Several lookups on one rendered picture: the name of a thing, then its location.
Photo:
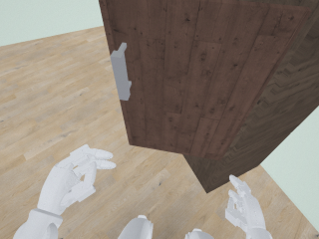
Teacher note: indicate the robot right hand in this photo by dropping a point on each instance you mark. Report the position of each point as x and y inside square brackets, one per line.
[248, 213]

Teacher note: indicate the left robot thigh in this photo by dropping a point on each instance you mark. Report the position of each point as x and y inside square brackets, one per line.
[138, 228]

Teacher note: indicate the left robot forearm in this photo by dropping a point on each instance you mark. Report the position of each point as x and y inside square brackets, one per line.
[41, 224]

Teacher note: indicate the cupboard door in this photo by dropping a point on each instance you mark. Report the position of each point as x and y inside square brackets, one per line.
[197, 67]

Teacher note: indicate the right robot forearm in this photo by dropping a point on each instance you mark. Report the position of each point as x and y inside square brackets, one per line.
[258, 233]

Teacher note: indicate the robot left hand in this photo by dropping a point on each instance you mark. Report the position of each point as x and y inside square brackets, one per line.
[55, 196]

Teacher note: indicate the handle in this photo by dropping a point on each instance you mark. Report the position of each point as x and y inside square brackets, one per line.
[119, 66]

